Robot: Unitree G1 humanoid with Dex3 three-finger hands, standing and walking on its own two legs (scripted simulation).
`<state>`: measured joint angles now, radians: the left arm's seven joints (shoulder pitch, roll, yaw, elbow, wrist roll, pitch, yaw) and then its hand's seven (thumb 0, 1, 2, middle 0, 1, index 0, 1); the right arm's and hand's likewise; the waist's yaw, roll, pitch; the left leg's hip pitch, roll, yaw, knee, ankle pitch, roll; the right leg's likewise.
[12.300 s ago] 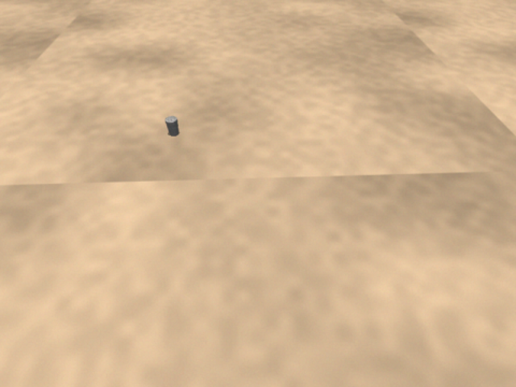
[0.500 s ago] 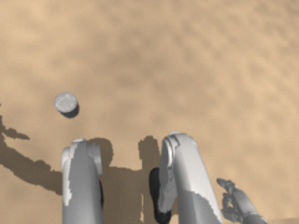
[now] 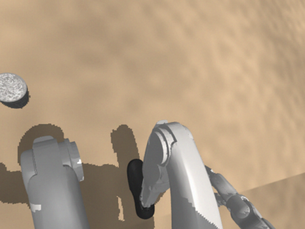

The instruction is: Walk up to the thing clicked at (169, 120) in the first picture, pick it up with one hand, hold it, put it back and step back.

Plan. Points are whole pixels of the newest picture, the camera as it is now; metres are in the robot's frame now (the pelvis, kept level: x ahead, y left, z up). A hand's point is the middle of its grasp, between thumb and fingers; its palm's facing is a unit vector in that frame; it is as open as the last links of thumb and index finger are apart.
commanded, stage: close in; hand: left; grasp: from the side
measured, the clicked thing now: (12, 93) +0.46 +0.27 -0.26
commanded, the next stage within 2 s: rest palm in 0.64 s
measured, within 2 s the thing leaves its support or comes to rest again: leaves its support in 1.90 s
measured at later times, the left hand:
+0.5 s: hand out of the picture +0.43 +0.29 -0.19, palm faces +0.22 -0.97 +0.02, open 17.6 cm
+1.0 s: hand (6, 98) +0.44 +0.27 -0.21, palm faces +0.27 -0.96 +0.00, open 15.1 cm
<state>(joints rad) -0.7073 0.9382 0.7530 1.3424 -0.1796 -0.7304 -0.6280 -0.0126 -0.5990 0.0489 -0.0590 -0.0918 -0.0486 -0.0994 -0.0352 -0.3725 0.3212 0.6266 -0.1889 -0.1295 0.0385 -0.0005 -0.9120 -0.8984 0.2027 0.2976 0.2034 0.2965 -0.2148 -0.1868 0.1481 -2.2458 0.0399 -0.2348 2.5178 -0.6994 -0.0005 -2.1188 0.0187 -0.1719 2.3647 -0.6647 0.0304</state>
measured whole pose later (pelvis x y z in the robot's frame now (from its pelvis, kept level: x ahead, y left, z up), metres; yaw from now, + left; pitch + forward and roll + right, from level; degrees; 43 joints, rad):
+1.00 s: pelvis -0.02 +0.01 -0.03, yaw -5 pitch +10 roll -18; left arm -0.66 0.90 0.53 1.52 -0.11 -1.12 -0.09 -0.01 -0.24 0.25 -0.20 -0.21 -0.20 -0.21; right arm -0.19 -0.39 0.56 0.54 -0.38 0.01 0.12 -0.01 -0.91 -0.90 0.20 0.30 0.20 0.30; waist -0.27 -0.30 0.35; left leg -2.20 0.04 -0.40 2.67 -0.70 0.00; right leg -2.03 0.08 -0.28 2.40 -0.60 0.08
